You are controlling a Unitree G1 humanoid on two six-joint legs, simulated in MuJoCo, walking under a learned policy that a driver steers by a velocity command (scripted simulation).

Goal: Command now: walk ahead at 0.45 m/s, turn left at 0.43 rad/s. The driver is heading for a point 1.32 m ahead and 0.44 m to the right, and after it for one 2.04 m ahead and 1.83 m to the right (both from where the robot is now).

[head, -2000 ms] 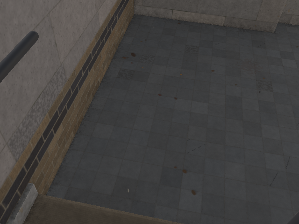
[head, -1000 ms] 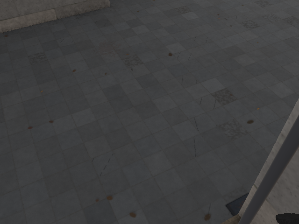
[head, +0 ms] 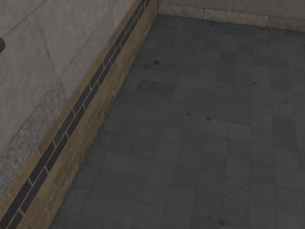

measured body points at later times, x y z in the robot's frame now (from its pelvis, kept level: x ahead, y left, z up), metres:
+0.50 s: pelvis +0.16 +0.03 -0.14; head +0.18 +0.03 +0.31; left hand +0.32 +0.24 -0.26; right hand +0.17 -0.22 -0.27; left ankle +0.16 +0.13 -0.86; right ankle +0.21 -0.11 -0.77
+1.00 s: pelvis +0.23 -0.04 -0.17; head +0.24 -0.05 +0.28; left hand +0.42 +0.12 -0.29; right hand +0.29 -0.37 -0.22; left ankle +0.40 +0.06 -0.84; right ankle +0.16 -0.11 -0.86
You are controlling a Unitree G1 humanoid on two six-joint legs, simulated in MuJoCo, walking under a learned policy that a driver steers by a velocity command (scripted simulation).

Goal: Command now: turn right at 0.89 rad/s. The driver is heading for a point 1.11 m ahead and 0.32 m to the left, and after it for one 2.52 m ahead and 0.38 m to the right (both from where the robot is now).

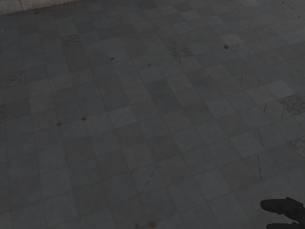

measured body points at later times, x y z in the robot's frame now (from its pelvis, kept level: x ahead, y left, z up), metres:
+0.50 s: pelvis +0.10 +0.05 -0.12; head +0.11 +0.07 +0.33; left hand +0.33 +0.24 -0.20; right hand +0.02 -0.17 -0.26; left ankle +0.11 +0.19 -0.87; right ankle +0.24 -0.09 -0.70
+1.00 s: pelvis +0.23 +0.00 -0.13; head +0.26 +0.00 +0.31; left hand +0.14 +0.28 -0.25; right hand +0.55 -0.13 -0.20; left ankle +0.30 +0.18 -0.77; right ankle +0.25 -0.12 -0.87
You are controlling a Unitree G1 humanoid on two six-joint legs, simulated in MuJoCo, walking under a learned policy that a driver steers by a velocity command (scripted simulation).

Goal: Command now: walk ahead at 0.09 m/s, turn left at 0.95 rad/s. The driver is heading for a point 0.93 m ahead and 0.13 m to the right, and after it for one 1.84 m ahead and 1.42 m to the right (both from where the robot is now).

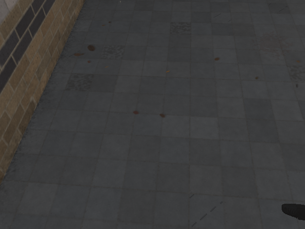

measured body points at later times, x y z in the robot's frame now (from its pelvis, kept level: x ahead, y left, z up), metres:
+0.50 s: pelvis +0.12 +0.04 +0.00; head +0.14 +0.06 +0.45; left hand +0.21 +0.33 -0.11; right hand +0.33 -0.16 -0.09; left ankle +0.10 +0.12 -0.73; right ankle +0.19 -0.12 -0.69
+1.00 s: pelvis +0.28 -0.03 +0.01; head +0.30 -0.06 +0.46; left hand +0.38 +0.24 -0.09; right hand +0.41 -0.34 -0.08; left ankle +0.44 +0.11 -0.68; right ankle +0.15 -0.10 -0.73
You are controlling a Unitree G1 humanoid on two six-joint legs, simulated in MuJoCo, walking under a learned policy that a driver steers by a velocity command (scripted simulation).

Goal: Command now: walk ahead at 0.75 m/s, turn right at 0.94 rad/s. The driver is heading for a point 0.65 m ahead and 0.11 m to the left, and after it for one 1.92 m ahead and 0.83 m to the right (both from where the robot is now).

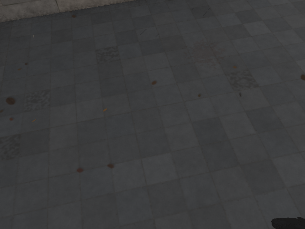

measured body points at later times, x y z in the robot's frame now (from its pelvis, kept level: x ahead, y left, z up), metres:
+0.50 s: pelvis +0.37 -0.02 -0.01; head +0.40 -0.03 +0.44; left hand +0.70 +0.10 -0.04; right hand +0.19 -0.24 -0.13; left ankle +0.22 +0.14 -0.74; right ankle +0.50 -0.18 -0.71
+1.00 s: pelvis +0.82 -0.07 -0.03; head +0.86 -0.06 +0.42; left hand +0.77 +0.21 -0.16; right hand +1.06 -0.33 -0.08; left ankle +0.96 +0.02 -0.74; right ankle +0.56 -0.18 -0.68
